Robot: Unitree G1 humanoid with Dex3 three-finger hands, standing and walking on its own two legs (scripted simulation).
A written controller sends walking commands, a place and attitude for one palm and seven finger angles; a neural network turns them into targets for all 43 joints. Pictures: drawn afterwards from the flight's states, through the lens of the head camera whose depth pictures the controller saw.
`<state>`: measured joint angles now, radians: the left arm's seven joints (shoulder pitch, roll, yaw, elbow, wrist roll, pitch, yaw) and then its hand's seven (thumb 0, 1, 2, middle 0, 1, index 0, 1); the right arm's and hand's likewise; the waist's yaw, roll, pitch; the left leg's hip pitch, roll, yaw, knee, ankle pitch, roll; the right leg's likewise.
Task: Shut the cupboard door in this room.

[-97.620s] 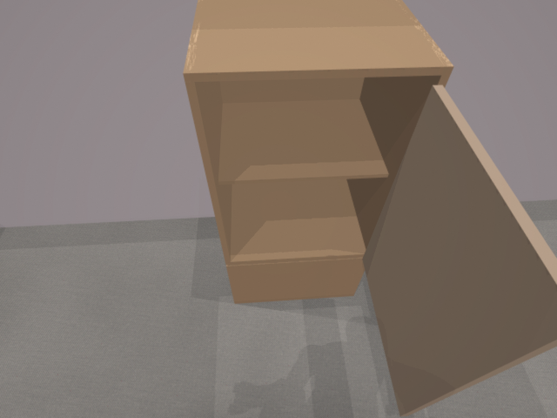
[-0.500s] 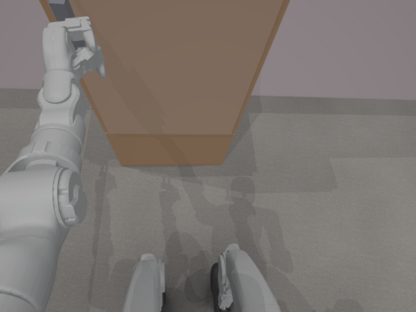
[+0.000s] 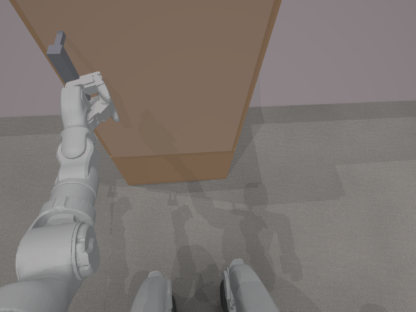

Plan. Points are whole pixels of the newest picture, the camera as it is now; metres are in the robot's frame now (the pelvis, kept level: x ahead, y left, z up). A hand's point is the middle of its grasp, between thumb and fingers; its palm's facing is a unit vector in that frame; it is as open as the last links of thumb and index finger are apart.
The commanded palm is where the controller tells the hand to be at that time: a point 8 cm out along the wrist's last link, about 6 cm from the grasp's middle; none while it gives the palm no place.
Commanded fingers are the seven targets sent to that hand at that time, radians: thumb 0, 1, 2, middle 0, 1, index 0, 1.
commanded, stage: pull the fist back off the door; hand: left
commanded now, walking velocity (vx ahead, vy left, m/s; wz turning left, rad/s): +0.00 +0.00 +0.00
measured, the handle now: (73, 71) +0.58 +0.22 +0.07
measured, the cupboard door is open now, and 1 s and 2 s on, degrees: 0 0 0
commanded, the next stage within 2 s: draw the hand back to the body in 0.20 s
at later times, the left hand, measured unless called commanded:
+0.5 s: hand (90, 127) +0.42 +0.16 +0.10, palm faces +0.08 -1.00 -0.02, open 3.1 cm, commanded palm +0.38 +0.21 +0.10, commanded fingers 0.00 0.90 0.90 -1.30 -1.50 -1.30 -1.50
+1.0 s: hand (18, 173) +0.31 +0.20 +0.17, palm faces +0.23 -0.94 -0.25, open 3.1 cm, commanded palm +0.27 +0.25 +0.19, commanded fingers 0.00 0.90 0.90 -0.89 -1.05 -0.89 -1.05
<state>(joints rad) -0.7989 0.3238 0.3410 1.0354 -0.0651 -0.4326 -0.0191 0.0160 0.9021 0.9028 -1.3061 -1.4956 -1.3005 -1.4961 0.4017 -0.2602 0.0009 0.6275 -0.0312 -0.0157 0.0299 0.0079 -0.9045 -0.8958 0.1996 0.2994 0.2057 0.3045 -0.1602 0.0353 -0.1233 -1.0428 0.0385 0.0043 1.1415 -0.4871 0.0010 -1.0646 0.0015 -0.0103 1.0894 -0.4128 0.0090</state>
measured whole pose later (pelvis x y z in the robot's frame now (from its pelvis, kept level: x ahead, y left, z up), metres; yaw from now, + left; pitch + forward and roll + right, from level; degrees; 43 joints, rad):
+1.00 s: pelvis +0.04 -0.01 +0.08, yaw +2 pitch +2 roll +0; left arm 0.10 0.29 0.15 0.06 -0.09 -0.10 0.03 0.02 0.90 0.90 -1.13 -1.31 -1.13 -1.31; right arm 0.21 -0.24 0.02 0.57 0.04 -0.04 -0.09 0.01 -0.90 -0.90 0.20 0.30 0.20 0.30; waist 0.01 0.05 -0.05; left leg -0.33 0.01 0.00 0.65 -0.35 -0.01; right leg -0.36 -0.02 -0.03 0.65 -0.32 0.00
